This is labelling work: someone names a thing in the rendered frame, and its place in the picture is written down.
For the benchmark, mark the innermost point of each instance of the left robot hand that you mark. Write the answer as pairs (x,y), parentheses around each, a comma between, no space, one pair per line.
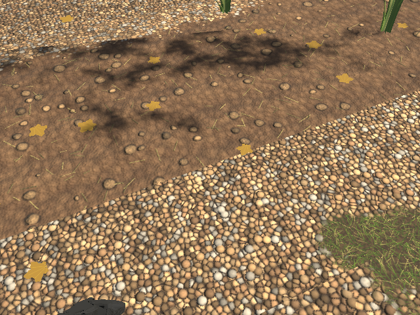
(91,306)

